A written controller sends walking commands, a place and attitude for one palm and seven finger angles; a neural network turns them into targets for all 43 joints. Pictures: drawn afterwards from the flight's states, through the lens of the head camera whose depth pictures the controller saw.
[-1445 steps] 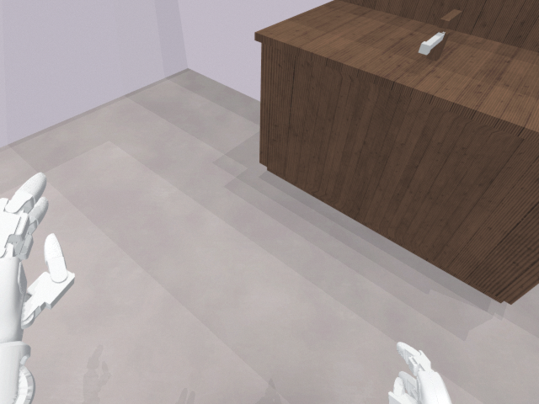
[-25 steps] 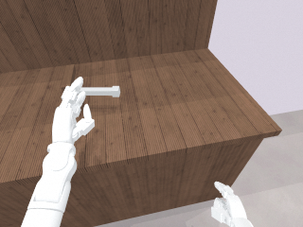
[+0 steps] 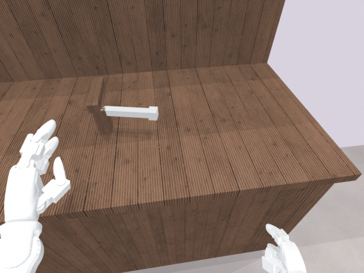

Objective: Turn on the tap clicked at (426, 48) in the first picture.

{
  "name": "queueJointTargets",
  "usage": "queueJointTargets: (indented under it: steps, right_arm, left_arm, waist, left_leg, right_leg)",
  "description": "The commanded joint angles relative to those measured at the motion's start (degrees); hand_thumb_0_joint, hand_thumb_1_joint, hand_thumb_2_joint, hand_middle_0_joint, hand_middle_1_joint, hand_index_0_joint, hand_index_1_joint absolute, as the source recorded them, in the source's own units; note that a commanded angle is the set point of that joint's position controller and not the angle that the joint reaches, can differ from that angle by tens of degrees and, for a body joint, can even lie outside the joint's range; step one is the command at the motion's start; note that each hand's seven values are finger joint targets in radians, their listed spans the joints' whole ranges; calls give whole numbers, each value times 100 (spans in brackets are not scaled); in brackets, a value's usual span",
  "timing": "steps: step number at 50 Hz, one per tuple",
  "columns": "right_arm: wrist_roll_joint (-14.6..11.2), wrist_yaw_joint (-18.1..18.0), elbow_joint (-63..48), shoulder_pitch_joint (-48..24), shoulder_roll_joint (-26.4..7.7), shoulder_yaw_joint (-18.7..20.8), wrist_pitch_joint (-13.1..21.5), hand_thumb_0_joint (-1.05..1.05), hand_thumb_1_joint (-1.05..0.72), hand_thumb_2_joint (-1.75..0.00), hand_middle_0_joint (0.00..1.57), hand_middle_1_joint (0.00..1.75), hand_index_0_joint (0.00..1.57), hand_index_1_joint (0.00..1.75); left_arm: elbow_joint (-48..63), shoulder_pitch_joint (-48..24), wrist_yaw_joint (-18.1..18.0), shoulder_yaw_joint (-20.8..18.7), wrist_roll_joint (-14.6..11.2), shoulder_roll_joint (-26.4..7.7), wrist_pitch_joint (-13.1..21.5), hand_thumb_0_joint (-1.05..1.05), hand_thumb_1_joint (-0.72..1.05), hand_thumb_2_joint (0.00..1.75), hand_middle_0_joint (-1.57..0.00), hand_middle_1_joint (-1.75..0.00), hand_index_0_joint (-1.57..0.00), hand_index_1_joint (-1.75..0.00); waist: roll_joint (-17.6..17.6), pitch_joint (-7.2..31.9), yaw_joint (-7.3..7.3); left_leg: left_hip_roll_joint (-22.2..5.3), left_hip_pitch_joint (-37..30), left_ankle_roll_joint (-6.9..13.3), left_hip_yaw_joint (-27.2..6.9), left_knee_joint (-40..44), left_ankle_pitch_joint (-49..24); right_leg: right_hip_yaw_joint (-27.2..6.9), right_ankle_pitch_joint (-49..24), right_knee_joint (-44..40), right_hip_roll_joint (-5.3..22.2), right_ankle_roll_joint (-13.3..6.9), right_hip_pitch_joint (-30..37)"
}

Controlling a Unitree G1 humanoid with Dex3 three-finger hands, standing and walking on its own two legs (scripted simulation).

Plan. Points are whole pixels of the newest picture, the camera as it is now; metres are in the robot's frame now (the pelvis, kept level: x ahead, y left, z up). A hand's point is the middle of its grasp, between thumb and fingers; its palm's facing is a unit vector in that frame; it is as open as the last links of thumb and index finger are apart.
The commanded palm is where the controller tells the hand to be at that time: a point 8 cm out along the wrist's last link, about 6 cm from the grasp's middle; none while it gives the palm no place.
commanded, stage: draw the hand back beside the body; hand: left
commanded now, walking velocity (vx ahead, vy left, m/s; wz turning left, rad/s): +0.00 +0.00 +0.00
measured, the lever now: (153, 113) +0.50 +0.15 +0.07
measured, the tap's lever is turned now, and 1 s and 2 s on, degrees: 77 77 77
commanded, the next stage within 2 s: step back with the hand held close in 0.32 s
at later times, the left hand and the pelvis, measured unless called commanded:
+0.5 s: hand (64, 188) +0.20 +0.23 +0.16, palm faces +0.39 -0.85 -0.35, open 7.5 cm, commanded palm +0.15 +0.27 +0.17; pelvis -0.01 -0.01 +0.00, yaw +0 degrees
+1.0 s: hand (45, 219) +0.15 +0.23 +0.15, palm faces +0.35 -0.80 -0.48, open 7.4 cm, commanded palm +0.10 +0.28 +0.17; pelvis -0.07 +0.00 -0.01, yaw -1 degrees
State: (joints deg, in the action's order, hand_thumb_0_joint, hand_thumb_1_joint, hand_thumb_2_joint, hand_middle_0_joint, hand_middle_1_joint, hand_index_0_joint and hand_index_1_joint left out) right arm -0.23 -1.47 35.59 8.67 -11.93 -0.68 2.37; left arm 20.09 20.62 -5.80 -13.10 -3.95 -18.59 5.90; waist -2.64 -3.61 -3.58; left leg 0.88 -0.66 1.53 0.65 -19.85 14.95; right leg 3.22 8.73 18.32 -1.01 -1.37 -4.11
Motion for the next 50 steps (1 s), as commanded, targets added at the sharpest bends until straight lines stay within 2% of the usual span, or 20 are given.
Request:
queueJointTargets:
  steps: [1,5,9,10,14,15,19,21,22,23,24,28,31,34,35,39,40,45,46,50]
  right_arm:
    - [1,-24,-904,-679,-635,232,351,0,-90,-90,20,30,20,30]
    - [-8,-48,-871,-675,-688,238,443,0,-90,-90,20,30,20,30]
    - [-14,-133,-822,-695,-697,250,452,0,-90,-90,20,30,20,30]
    - [-32,-137,-825,-733,-699,244,458,0,-90,-90,20,30,20,30]
    - [3,-156,-819,-737,-647,227,476,0,-90,-90,20,30,20,30]
    - [-16,-145,-848,-783,-662,229,488,0,-90,-90,20,30,20,30]
    - [15,-135,-825,-718,-632,230,514,0,-90,-90,20,30,20,30]
    - [6,-124,-822,-747,-627,231,519,0,-90,-90,20,30,20,30]
    - [0,-132,-837,-766,-629,232,523,0,-90,-90,20,30,20,30]
    - [-102,-183,-1147,-654,-668,147,405,0,-90,-90,20,30,20,30]
    - [-61,-188,-946,-600,-590,130,317,0,-90,-90,20,30,20,30]
    - [-62,-180,-1140,-477,-703,249,156,0,-90,-90,20,30,20,30]
    - [-71,-192,-1277,-469,-731,287,77,0,-90,-90,20,30,20,30]
    - [-86,-208,-1370,-452,-744,349,13,0,-90,-90,20,30,20,30]
    - [-86,-219,-1388,-509,-756,350,14,0,-90,-90,20,30,20,30]
    - [-103,-246,-1417,-446,-732,382,20,0,-90,-90,20,30,20,30]
    - [-83,-259,-1415,-470,-765,382,35,0,-90,-90,20,30,20,30]
    - [-86,-261,-1366,-367,-797,406,104,0,-90,-90,20,30,20,30]
    - [-97,-259,-1352,-307,-764,393,106,0,-90,-90,20,30,20,30]
    - [-89,-248,-1304,-231,-806,414,153,0,-90,-90,20,30,20,30]
  left_arm:
    - [1667,-275,-126,-816,-20,-1016,449,0,90,90,-20,-30,-20,-30]
    - [1760,-585,-127,-562,-7,-829,425,0,90,90,-20,-30,-20,-30]
    - [1256,-616,-179,-592,-17,-847,383,0,90,90,-20,-30,-20,-30]
    - [1387,-690,-174,-614,-20,-890,410,0,90,90,-20,-30,-20,-30]
    - [1362,-510,-207,-718,-18,-959,444,0,90,90,-20,-30,-20,-30]
    - [1552,-560,-202,-763,-21,-1029,465,0,90,90,-20,-30,-20,-30]
    - [1422,-238,-205,-802,-32,-991,459,0,90,90,-20,-30,-20,-30]
    - [1484,-288,-196,-813,-23,-1012,475,0,90,90,-20,-30,-20,-30]
    - [1613,-445,-208,-907,-41,-1129,492,0,90,90,-20,-30,-20,-30]
    - [1927,-918,-225,-1646,-140,-1740,694,0,90,90,-20,-30,-20,-30]
    - [1331,-313,-164,-1259,-99,-1243,709,0,90,90,-20,-30,-20,-30]
    - [1269,278,-116,-1041,-42,-990,713,0,90,90,-20,-30,-20,-30]
    - [1491,603,-146,-1066,-26,-1015,716,0,90,90,-20,-30,-20,-30]
    - [1806,694,-208,-1232,12,-1207,731,0,90,90,-20,-30,-20,-30]
    - [2008,666,-238,-1408,26,-1420,756,0,90,90,-20,-30,-20,-30]
    - [2173,728,-313,-1445,53,-1413,792,0,90,90,-20,-30,-20,-30]
    - [2296,711,-333,-1546,71,-1526,803,0,90,90,-20,-30,-20,-30]
    - [2097,851,-371,-1476,104,-1347,791,0,90,90,-20,-30,-20,-30]
    - [2038,838,-370,-1343,109,-1193,787,0,90,90,-20,-30,-20,-30]
    - [2044,752,-421,-1402,136,-1315,786,0,90,90,-20,-30,-20,-30]
  waist:
    - [-353,827,-51]
    - [-325,621,71]
    - [258,425,60]
    - [21,470,72]
    - [-30,706,-25]
    - [-219,794,-22]
    - [-48,766,-57]
    - [-164,731,-39]
    - [-120,720,-48]
    - [11,44,148]
    - [215,71,208]
    - [244,748,213]
    - [10,1189,201]
    - [316,1236,200]
    - [192,1297,200]
    - [172,1092,208]
    - [-75,1091,212]
    - [-156,928,254]
    - [-16,852,277]
    - [338,769,331]
  left_leg:
    - [-299,465,-244,-284,147,-2390]
    - [-309,415,-211,-300,148,-2089]
    - [-241,577,-67,-262,222,-1283]
    - [-216,575,-75,-279,233,-1191]
    - [-169,574,-62,-252,223,-1289]
    - [-168,553,-75,-268,211,-1296]
    - [-178,606,-67,-226,169,-1572]
    - [-180,626,-63,-208,151,-1538]
    - [-188,604,-46,-210,142,-1505]
    - [-329,951,43,-323,2,-845]
    - [-355,976,65,-399,-126,-659]
    - [-471,841,63,-358,-232,-1079]
    - [-554,867,66,-361,-225,-1465]
    - [-584,1125,69,-423,-297,-1367]
    - [-587,1158,80,-490,-264,-1383]
    - [-626,1610,114,-585,-302,-879]
    - [-644,1707,126,-678,-230,-830]
    - [-678,2232,179,-760,-168,101]
    - [-684,2324,180,-747,-194,328]
    - [-546,2379,184,-737,-461,949]
  right_leg:
    - [-244,-1156,-41,185,-144,592]
    - [-249,-904,-88,176,-124,306]
    - [-216,-425,-175,177,-91,169]
    - [-234,-347,-156,173,-106,190]
    - [-229,-493,-125,203,-108,413]
    - [-265,-508,-108,200,-118,471]
    - [-265,-867,-83,227,-118,566]
    - [-278,-845,-101,234,-119,537]
    - [-288,-829,-125,233,-114,524]
    - [-959,-1037,-350,567,-68,-256]
    - [-953,-1019,-353,744,-60,-388]
    - [-893,-1462,-16,835,-18,-242]
    - [-784,-1642,303,806,32,-106]
    - [-800,-1549,409,818,52,-171]
    - [-828,-1498,490,805,39,-187]
    - [-867,-984,574,771,71,-418]
    - [-871,-859,636,735,57,-430]
    - [-921,-203,715,665,74,-534]
    - [-901,-35,680,676,82,-593]
    - [-1204,699,314,860,-26,-994]
